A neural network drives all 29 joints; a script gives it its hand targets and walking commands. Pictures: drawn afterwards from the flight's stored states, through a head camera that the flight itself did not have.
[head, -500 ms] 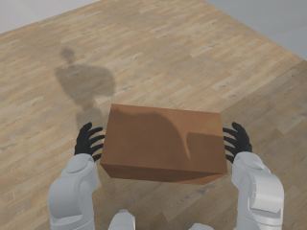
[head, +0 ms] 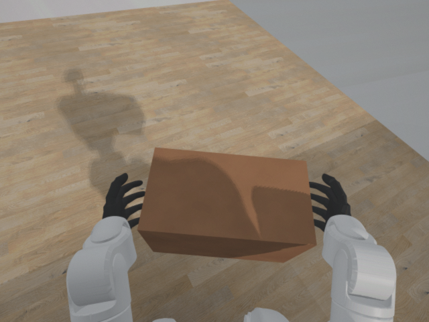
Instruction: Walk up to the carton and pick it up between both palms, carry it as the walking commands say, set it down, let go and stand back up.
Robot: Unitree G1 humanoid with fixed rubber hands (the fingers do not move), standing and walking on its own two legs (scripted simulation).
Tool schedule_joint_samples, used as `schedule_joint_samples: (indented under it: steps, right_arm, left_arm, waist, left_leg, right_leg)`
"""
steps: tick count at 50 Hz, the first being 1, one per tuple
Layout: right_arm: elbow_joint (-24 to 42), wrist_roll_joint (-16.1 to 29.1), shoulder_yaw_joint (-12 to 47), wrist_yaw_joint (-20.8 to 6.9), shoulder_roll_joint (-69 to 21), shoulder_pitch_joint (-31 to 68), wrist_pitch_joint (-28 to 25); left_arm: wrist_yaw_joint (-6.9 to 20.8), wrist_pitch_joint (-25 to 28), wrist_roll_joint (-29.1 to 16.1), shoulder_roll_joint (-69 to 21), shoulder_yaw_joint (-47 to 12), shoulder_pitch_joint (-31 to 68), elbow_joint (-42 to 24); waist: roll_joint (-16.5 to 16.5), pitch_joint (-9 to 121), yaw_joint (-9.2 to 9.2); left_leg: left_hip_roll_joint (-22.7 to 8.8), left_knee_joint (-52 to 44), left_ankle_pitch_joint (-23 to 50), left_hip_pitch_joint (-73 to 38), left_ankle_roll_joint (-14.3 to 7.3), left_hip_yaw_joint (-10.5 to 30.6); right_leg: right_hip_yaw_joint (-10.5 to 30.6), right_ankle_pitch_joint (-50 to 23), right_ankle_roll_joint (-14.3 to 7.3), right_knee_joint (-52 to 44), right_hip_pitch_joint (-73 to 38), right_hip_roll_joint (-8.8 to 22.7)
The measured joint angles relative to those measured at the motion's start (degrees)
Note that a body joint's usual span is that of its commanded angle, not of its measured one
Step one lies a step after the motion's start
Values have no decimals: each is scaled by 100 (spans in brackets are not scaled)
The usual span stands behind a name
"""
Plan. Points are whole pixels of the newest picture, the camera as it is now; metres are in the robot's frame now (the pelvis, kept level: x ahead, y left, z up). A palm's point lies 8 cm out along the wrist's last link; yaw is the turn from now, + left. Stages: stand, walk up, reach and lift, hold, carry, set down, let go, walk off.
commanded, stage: carry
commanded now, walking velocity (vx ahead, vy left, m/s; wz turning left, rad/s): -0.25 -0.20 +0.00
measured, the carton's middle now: (224, 209) +0.31 +0.02 +0.02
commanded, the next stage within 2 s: none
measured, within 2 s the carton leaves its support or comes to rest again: neither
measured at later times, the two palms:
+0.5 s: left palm out of the picture +0.11 +0.06 +0.09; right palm out of the picture +0.07 -0.28 +0.07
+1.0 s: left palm out of the picture +0.02 +0.08 +0.06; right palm out of the picture +0.03 -0.26 +0.05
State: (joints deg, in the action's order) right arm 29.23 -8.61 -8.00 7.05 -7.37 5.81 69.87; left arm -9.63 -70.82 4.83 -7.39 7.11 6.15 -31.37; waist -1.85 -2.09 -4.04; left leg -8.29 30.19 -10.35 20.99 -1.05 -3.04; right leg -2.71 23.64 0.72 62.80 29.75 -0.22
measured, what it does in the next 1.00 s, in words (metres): walks backwards: right foot, then left foot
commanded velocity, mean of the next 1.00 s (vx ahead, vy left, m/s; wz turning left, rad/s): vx -0.02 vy -0.02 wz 0.00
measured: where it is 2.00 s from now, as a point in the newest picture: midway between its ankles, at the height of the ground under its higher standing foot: outside the picture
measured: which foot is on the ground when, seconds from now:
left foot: down 0.00-0.22, up 0.24-0.58, down 0.60-1.00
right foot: up 0.00-0.20, down 0.22-0.62, up 0.64-0.82, down 0.84-1.00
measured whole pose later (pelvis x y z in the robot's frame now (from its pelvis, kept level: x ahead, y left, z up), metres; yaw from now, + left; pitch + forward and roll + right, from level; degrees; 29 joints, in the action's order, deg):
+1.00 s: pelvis -0.23 -0.09 -0.02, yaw +1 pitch +4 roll +0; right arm 18.5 -8.6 -10.0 7.7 -7.4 6.1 64.8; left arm -8.2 -63.6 6.0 -7.3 7.2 5.7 -18.7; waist 1.5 3.4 -0.3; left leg -0.9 34.4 -15.9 22.0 -1.5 -4.5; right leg -6.3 14.6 -0.9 34.3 23.1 2.5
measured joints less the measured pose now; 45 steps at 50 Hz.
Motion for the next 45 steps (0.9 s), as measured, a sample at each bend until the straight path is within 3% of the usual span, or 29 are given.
schedule_joint_samples:
  steps: [5, 10, 11, 12, 14, 15, 19, 23, 29, 31, 33, 37, 42, 45]
  right_arm:
    - [0, 0, -18, -26, -8, 84, -104]
    - [1, 0, -19, -26, -6, 25, -107]
    - [0, -2, -36, -23, -3, 33, -109]
    - [-1, -2, -56, -8, 0, -13, -109]
    - [-1, 0, -57, 7, 10, -244, -109]
    - [16, 0, -56, 7, 10, -330, -109]
    - [144, -1, -19, 47, 12, -321, -109]
    - [155, -1, -14, 124, 13, -143, -16]
    - [106, 1, -14, 160, 12, -69, 102]
    - [-87, 2, -13, 159, 9, -78, 100]
    - [-377, 2, -13, 153, 7, -127, 129]
    - [-756, 2, -13, 104, 10, -158, 68]
    - [-719, 0, -42, 69, -1, 62, -120]
    - [-715, 0, -91, 69, -7, 144, -217]
  left_arm:
    - [-151, -4, -116, 1, -1, 22, -184]
    - [-158, -24, -146, 0, 0, 22, -154]
    - [-149, 15, -161, -3, -2, 21, -106]
    - [-122, 73, -189, -5, -2, 21, 12]
    - [-97, 58, -253, -8, -2, 21, 226]
    - [-75, 47, -268, -8, -4, 21, 291]
    - [104, 172, -146, -10, -2, 20, 302]
    - [251, 332, 16, -9, -2, 20, 379]
    - [320, 326, 125, -7, -2, 19, 466]
    - [315, 266, 194, -3, 1, 13, 578]
    - [286, 136, 249, 5, 1, -45, 744]
    - [182, -64, 312, 7, 4, -54, 831]
    - [46, 104, 178, 8, 7, -52, 577]
    - [-19, 262, 66, 6, 7, -54, 566]
  waist:
    - [-46, 3, -75]
    - [60, 10, 11]
    - [174, -32, 57]
    - [376, -135, 151]
    - [494, -187, 361]
    - [489, -186, 480]
    - [590, -155, 786]
    - [607, 86, 873]
    - [301, 455, 809]
    - [-18, 466, 699]
    - [-207, 545, 537]
    - [-182, 682, 230]
    - [-268, 682, 160]
    - [-42, 497, 198]
  left_leg:
    - [-48, -161, 474, 538, 124, -47]
    - [-36, -34, 815, 1044, 287, -157]
    - [-66, 125, 787, 1157, 295, -141]
    - [-103, 457, 187, 1255, 296, -57]
    - [130, 1500, -1161, 1463, 297, 23]
    - [295, 2075, -1400, 1546, 297, 24]
    - [538, 3611, -1093, 1400, 297, 37]
    - [627, 3520, -1181, 728, 296, 43]
    - [742, 1395, -1500, -472, 296, 43]
    - [893, 774, -1441, -734, 155, -10]
    - [961, 551, -1166, -779, 20, -21]
    - [783, 235, -829, -637, -44, -29]
    - [876, 153, -570, -74, -44, -112]
    - [808, 322, -572, 84, -44, -139]
  right_leg:
    - [62, 5, 143, -343, -97, 96]
    - [75, -75, 137, -2346, -749, 109]
    - [50, -204, 70, -2584, -816, 100]
    - [-14, -339, 0, -2544, -819, 36]
    - [-41, -551, -74, -2534, -820, 126]
    - [-41, -615, -87, -2535, -819, 223]
    - [-58, -780, -139, -2535, -814, 295]
    - [-132, -904, -211, -2536, -756, 221]
    - [-431, -1086, -261, -2538, -560, 220]
    - [-407, -1150, -241, -2540, -540, 350]
    - [-377, -878, -110, -2538, -542, 400]
    - [-371, -734, -5, -2537, -543, 302]
    - [-366, -968, -2, -2704, -640, 418]
    - [-366, -798, -117, -2845, -650, 344]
